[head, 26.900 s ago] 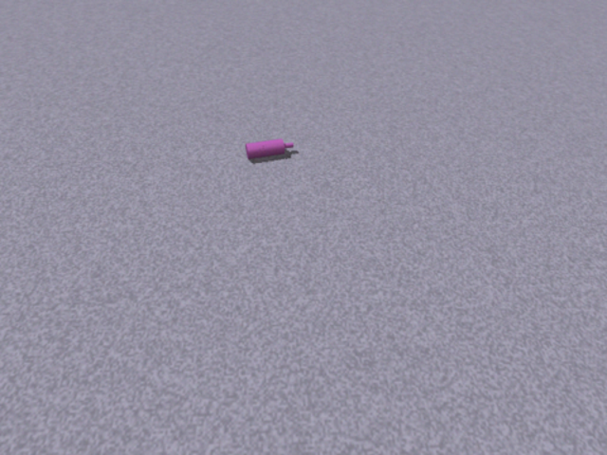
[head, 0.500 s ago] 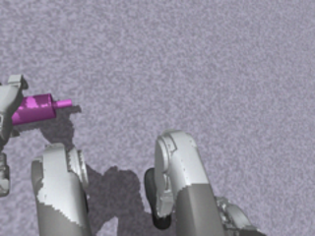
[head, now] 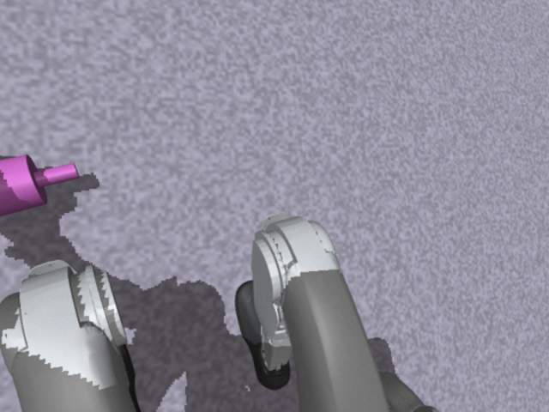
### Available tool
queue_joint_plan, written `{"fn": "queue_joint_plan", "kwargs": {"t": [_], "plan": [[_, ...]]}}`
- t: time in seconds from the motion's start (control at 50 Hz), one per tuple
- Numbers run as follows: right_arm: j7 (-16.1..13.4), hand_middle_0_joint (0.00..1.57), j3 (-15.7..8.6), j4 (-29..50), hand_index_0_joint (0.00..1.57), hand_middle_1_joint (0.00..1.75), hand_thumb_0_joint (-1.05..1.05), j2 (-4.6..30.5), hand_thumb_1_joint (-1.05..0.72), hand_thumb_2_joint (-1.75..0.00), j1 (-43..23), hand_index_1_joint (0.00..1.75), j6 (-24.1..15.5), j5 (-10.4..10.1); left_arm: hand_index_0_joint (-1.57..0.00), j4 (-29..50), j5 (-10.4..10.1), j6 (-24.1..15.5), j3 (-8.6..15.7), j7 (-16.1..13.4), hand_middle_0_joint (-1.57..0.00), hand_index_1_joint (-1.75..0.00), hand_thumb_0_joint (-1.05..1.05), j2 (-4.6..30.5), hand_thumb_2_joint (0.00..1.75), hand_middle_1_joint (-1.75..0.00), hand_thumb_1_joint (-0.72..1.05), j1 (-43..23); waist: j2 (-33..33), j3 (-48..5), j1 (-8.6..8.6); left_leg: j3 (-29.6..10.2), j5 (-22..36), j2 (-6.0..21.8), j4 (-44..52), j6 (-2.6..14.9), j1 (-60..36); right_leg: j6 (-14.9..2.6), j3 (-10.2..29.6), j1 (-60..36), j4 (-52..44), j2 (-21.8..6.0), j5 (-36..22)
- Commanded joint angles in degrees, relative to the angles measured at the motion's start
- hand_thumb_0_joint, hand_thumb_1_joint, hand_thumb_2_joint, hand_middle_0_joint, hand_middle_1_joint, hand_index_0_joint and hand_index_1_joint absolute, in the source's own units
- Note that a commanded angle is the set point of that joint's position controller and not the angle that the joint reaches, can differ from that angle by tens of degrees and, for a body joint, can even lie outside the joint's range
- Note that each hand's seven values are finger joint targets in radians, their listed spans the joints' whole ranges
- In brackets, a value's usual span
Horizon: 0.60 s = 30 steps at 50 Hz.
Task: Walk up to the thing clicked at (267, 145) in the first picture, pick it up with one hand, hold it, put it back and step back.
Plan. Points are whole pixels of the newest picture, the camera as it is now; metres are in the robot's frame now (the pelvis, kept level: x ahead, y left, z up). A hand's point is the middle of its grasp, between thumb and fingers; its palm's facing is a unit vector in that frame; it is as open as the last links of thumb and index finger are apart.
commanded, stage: rest palm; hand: left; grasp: from above
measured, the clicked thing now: out of the picture +0.42 +0.30 -0.26
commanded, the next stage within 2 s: close in 0.08 s
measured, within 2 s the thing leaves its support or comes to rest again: neither
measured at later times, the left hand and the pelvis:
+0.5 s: hand out of the picture +0.40 +0.31 -0.24, palm faces -0.46 -0.17 -0.87, open 12.5 cm; pelvis +0.00 +0.00 +0.00, yaw -1 degrees
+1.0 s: hand out of the picture +0.40 +0.31 -0.24, palm faces -0.45 -0.18 -0.88, open 10.9 cm; pelvis -0.01 +0.01 +0.00, yaw -2 degrees
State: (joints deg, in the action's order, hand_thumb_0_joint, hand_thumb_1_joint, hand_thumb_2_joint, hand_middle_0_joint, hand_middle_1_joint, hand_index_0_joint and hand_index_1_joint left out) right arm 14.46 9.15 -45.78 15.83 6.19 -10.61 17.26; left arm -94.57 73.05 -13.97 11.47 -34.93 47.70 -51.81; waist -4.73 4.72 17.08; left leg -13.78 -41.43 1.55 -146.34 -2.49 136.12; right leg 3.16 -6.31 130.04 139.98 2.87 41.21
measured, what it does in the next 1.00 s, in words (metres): stands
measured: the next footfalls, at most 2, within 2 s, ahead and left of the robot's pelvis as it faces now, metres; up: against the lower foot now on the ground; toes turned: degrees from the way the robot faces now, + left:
none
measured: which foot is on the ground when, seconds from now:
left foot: down 0.00-1.00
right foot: down 0.00-1.00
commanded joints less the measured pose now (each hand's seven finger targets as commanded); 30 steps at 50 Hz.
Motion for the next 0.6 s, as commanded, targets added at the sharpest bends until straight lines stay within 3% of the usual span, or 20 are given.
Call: {"fn": "queue_joint_plan", "kwargs": {"t": [0.0, 0.04, 0.06, 0.08, 0.14, 0.16, 0.2, 0.22, 0.24, 0.26, 0.28, 0.32, 0.4, 0.46, 0.48, 0.5, 0.52, 0.54, 0.58], "plan": [[0.26, 0.2, -4.67, -0.25, 0.2, 0.3, 0.0, 18.14, -0.89, -0.9, 11.02, 0.3, -0.85, -0.05, -0.05, 5.92, -0.15, -1.16, 1.14, -3.12, -0.06, -1.0, 0.0, 14.98, 1.02, -0.98, -0.55, -13.18, 23.62, -39.27, 0.85, 7.97, 15.07, 0.37, 13.07, 3.11, -29.32, -3.96, -6.76, -21.78, -12.89, 1.91, -19.5], [0.55, 0.2, -4.53, -0.37, 0.2, 0.3, 0.0, 17.8, -0.89, -0.9, 10.36, 0.3, -0.89, -0.29, -0.05, 4.32, -0.18, -1.21, 1.95, -3.86, -0.07, -1.01, 0.0, 15.1, 1.03, -1.0, -0.55, -11.66, 23.67, -38.88, 0.19, 7.81, 15.14, 0.52, 13.13, 2.94, -29.32, -4.05, -7.04, -21.31, -12.5, 2.06, -19.29], [0.77, 0.2, -4.51, -0.13, 0.2, 0.3, 0.0, 18.27, -0.89, -0.9, 10.92, 0.3, -1.08, 0.16, -0.06, 3.93, 0.48, -1.08, 0.57, -3.86, -0.07, -1.02, 0.0, 13.8, 1.04, -1.0, -0.54, -12.3, 23.54, -38.39, 1.45, 7.81, 15.68, 0.44, 12.67, 2.95, -29.97, -3.86, -7.25, -21.11, -12.26, 2.0, -20.0], [0.89, 0.2, -4.25, -0.38, 0.2, 0.3, 0.0, 17.98, -0.89, -0.9, 10.5, 0.3, -1.07, 0.1, -0.05, 3.87, 0.16, -1.21, 1.19, -4.31, -0.07, -1.02, 0.0, 14.28, 1.04, -1.0, -0.54, -12.77, 24.13, -37.86, 1.24, 7.54, 14.41, 0.56, 13.13, 2.93, -28.95, -4.03, -7.26, -21.07, -12.33, 2.08, -18.88], [1.13, 0.2, -4.2, -0.09, 0.2, 0.3, 0.0, 18.61, -0.89, -0.9, 9.74, 0.3, -1.57, 0.23, -0.06, 2.09, 0.57, -1.04, -0.68, -4.47, -0.07, -1.02, 0.0, 13.46, 1.04, -1.01, -0.53, -14.78, 23.33, -35.56, 2.58, 7.34, 12.72, 0.52, 12.75, 3.03, -28.29, -3.95, -7.52, -19.26, -12.41, 2.0, -17.4], [1.05, 0.2, -4.11, -0.13, 0.2, 0.3, 0.0, 18.86, -0.89, -0.9, 9.3, 0.3, -1.74, 0.27, -0.06, 2.42, 0.46, -1.28, -0.12, -4.76, -0.07, -1.03, 0.0, 14.61, 1.04, -1.02, -0.52, -15.03, 23.56, -35.76, 2.07, 7.18, 11.59, 0.54, 13.08, 3.07, -27.5, -4.02, -7.49, -19.44, -12.81, 2.12, -16.29], [1.3, 0.2, -4.06, 0.42, 0.2, 0.3, 0.0, 19.14, -0.89, -0.9, 8.92, 0.3, -2.16, 0.29, -0.17, 1.25, 0.93, -0.88, -0.83, -4.92, -0.16, -1.03, 0.0, 14.27, 1.0, -1.03, -0.36, -14.83, 22.79, -34.28, 2.19, 7.31, 10.66, 0.5, 13.06, 3.16, -26.86, -3.96, -7.44, -18.95, -12.96, 2.11, -15.23], [1.17, 0.2, -4.12, 0.29, 0.2, 0.3, 0.0, 19.26, -0.89, -0.9, 8.84, 0.3, -1.99, 0.32, -0.19, 2.06, 0.98, -0.83, 0.07, -5.33, -0.19, -1.04, 0.0, 15.08, 1.04, -1.04, -0.34, -14.22, 23.22, -36.17, 1.41, 7.17, 11.37, 0.55, 13.7, 3.03, -28.1, -4.1, -7.51, -20.16, -13.34, 2.43, -15.73], [1.32, 0.2, -3.78, 0.26, 0.2, 0.3, 0.0, 19.18, -0.89, -0.9, 8.84, 0.3, -2.23, 0.28, -0.21, 1.12, 1.16, -0.78, -0.17, -5.29, -0.21, -1.03, 0.0, 15.33, 1.01, -1.03, -0.3, -14.82, 23.85, -35.0, 2.25, 7.15, 10.78, 0.41, 13.46, 2.96, -28.03, -4.1, -7.96, -18.69, -12.46, 2.15, -15.13], [1.41, 0.2, -3.79, 0.7, 0.2, 0.3, 0.0, 19.1, -0.89, -0.9, 7.82, 0.3, -2.49, 0.44, -0.21, 0.79, 1.09, -0.62, -2.01, -5.06, -0.2, -1.02, 0.0, 13.45, 0.97, -1.04, -0.29, -15.25, 23.56, -34.43, 2.37, 7.1, 9.97, 0.57, 13.33, 2.97, -27.37, -4.11, -7.67, -18.66, -12.76, 2.24, -14.37], [1.25, 0.2, -3.81, 0.18, 0.2, 0.3, 0.0, 19.33, -0.89, -0.9, 8.37, 0.3, -2.37, 0.67, -0.21, 1.28, 0.94, -0.54, -0.21, -5.47, -0.2, -1.02, 0.0, 15.04, 0.98, -1.04, -0.3, -14.72, 23.45, -36.12, 1.94, 6.93, 11.27, 0.6, 13.58, 2.98, -28.39, -4.0, -8.02, -19.75, -13.32, 2.44, -15.55], [1.53, 0.2, -3.52, 0.51, 0.2, 0.3, 0.0, 19.46, -0.89, -0.9, 8.21, 0.3, -2.73, 0.58, -0.22, 0.66, 1.31, -0.37, -1.36, -5.34, -0.2, -0.99, 0.0, 14.49, 0.91, -1.01, -0.29, -16.2, 23.65, -34.31, 3.04, 6.93, 10.65, 0.57, 13.49, 2.96, -28.07, -3.97, -8.19, -18.52, -12.69, 2.22, -15.22], [1.59, 0.2, -3.26, 1.19, 0.2, 0.3, 0.0, 19.84, -0.89, -0.9, 7.11, 0.3, -3.33, 0.34, -0.24, 0.82, 0.67, -0.31, -2.29, -5.62, -0.22, -0.98, 0.0, 13.93, 0.91, -1.0, -0.27, -16.2, 24.73, -34.26, 2.6, 6.71, 10.96, 0.65, 13.73, 2.88, -28.15, -4.08, -7.92, -19.2, -12.88, 2.45, -15.56], [1.88, 0.2, -2.57, 0.9, 0.2, 0.3, 0.0, 19.96, -0.89, -0.9, 7.66, 0.3, -3.57, 0.45, -0.25, 0.25, 0.68, -0.11, -1.52, -5.55, -0.23, -0.96, 0.0, 15.8, 0.9, -0.98, -0.25, -16.1, 23.73, -34.64, 3.05, 6.54, 12.05, 0.77, 12.88, 2.98, -28.12, -3.82, -8.31, -19.94, -12.61, 2.51, -16.69], [1.82, 0.2, -2.36, 1.07, 0.2, 0.3, 0.0, 19.89, -0.89, -0.9, 7.42, 0.3, -3.53, 0.38, -0.25, 1.06, 0.44, -0.27, -0.55, -5.9, -0.24, -0.95, 0.0, 16.93, 0.89, -0.97, -0.25, -15.5, 24.43, -35.68, 2.33, 6.43, 12.41, 0.79, 13.41, 2.9, -28.65, -3.96, -8.31, -20.72, -12.8, 2.51, -16.73], [1.82, 0.2, -2.36, 1.1, 0.2, 0.3, 0.0, 19.8, -0.89, -0.9, 7.41, 0.3, -3.5, 0.39, -0.27, 0.35, 0.74, -0.2, -0.57, -6.08, -0.25, -0.95, 0.0, 16.71, 0.9, -0.96, -0.25, -14.5, 24.98, -35.42, 2.25, 6.46, 12.62, 0.87, 13.61, 2.72, -29.19, -4.06, -8.42, -20.65, -12.38, 2.45, -16.89], [1.85, 0.2, -2.77, 1.11, 0.2, 0.3, 0.0, 19.79, -0.89, -0.9, 6.17, 0.3, -3.55, 0.5, -0.28, -0.02, 0.67, 0.1, -2.31, -5.96, -0.26, -0.94, 0.0, 14.47, 0.88, -0.96, -0.23, -14.48, 24.53, -34.83, 2.26, 6.39, 11.9, 0.95, 13.7, 2.63, -28.88, -4.09, -8.44, -19.65, -12.54, 2.71, -16.2], [2.04, 0.2, -1.86, 1.16, 0.2, 0.3, 0.0, 19.27, -0.89, -0.9, 7.14, 0.3, -3.72, 0.81, -0.29, -1.84, 0.73, 0.25, -1.74, -5.81, -0.27, -0.95, 0.0, 14.84, 0.89, -0.97, -0.22, -14.6, 24.22, -33.56, 3.45, 6.27, 11.89, 0.94, 13.36, 2.74, -28.57, -3.91, -8.96, -19.34, -12.29, 2.68, -16.59], [2.04, 0.2, -1.8, 1.2, 0.2, 0.3, 0.0, 19.59, -0.89, -0.9, 7.19, 0.3, -3.57, 0.69, -0.29, -0.69, 0.18, 0.17, -1.17, -5.85, -0.28, -0.94, 0.0, 15.75, 0.88, -0.96, -0.2, -14.45, 24.41, -34.96, 2.81, 6.19, 13.11, 1.06, 13.32, 2.78, -28.87, -3.91, -8.48, -21.21, -12.73, 2.92, -17.87]]}}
